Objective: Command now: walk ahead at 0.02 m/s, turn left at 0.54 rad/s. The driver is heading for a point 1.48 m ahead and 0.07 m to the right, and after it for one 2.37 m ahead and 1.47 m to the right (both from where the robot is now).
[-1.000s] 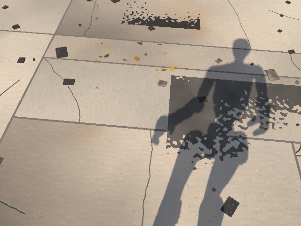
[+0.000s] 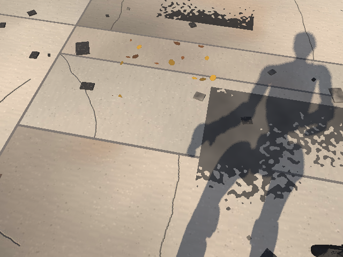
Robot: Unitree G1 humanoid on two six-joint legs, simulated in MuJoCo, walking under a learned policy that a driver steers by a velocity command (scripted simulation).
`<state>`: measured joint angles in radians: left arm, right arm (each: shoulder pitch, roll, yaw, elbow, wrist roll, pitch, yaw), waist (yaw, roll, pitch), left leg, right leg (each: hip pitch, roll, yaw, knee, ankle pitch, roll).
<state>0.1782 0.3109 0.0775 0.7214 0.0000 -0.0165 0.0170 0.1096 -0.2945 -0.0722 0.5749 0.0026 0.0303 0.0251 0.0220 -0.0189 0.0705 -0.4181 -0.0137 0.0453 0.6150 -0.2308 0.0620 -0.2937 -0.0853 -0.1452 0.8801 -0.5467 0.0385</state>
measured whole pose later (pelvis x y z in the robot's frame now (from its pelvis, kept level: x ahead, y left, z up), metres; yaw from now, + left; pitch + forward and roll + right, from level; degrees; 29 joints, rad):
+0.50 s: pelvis +0.04 -0.03 +0.01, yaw +9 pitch +0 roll +0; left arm 0.21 0.23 0.03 0.72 0.02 -0.01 -0.01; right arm 0.16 -0.24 -0.02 0.65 -0.03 0.01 -0.01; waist 0.00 0.03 0.01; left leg -0.29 -0.05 -0.10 0.53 -0.24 0.00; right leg -0.26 0.02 0.05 0.54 -0.28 -0.01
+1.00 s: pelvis +0.15 -0.05 +0.01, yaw -7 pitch +2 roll +1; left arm 0.11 0.29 0.06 0.58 -0.03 -0.03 -0.05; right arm 0.41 -0.28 -0.07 0.77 0.00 -0.07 -0.01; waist -0.10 -0.04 0.02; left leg 0.01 0.03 0.12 0.30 -0.34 -0.03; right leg -0.67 -0.07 0.02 0.87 -0.18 0.01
